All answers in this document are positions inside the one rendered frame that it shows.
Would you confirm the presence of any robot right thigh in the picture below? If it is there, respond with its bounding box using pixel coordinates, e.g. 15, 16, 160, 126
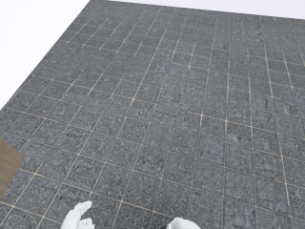
166, 219, 201, 229

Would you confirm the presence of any robot left hand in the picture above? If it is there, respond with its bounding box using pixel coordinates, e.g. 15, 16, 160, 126
60, 200, 95, 229

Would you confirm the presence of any cupboard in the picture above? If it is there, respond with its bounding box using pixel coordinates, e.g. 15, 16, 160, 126
0, 137, 25, 199

